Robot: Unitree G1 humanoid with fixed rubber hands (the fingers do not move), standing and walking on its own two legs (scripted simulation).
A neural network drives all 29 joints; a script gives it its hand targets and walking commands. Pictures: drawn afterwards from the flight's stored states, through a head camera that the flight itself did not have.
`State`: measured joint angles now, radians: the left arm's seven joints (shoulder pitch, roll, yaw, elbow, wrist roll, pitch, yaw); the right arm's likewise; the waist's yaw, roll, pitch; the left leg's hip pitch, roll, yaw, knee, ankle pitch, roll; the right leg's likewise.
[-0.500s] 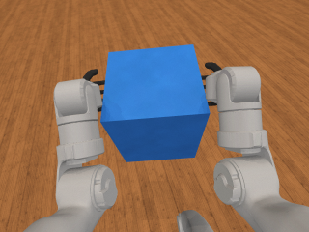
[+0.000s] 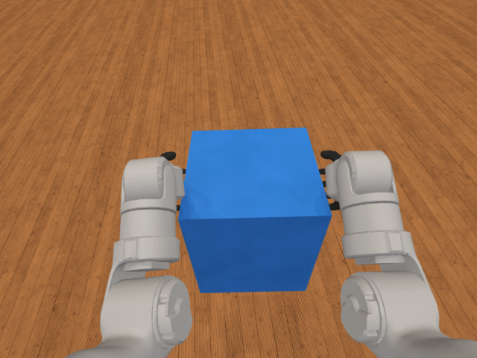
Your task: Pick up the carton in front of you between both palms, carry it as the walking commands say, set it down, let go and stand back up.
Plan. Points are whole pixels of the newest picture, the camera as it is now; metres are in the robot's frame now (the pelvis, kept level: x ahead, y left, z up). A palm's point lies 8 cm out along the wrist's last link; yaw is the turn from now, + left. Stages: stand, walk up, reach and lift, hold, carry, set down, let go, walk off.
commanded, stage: carry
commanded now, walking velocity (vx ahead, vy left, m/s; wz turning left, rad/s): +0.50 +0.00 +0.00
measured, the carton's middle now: (251, 213) +0.40 +0.00 +0.02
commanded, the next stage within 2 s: none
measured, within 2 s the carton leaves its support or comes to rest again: neither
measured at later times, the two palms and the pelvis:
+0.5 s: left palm (166, 121) +0.61 +0.18 +0.09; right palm (293, 115) +0.60 -0.10 +0.09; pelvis +0.31 +0.04 +0.01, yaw -3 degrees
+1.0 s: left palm (201, 62) +0.90 +0.12 +0.07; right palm (297, 60) +0.90 -0.16 +0.06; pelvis +0.61 -0.02 +0.00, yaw +0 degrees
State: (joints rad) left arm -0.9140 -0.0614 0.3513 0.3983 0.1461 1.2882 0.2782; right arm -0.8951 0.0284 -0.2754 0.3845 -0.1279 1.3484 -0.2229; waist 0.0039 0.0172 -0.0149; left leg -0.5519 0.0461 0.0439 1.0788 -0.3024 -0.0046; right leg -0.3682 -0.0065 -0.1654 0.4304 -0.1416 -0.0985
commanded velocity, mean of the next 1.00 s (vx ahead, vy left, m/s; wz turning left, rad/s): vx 0.50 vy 0.00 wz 0.00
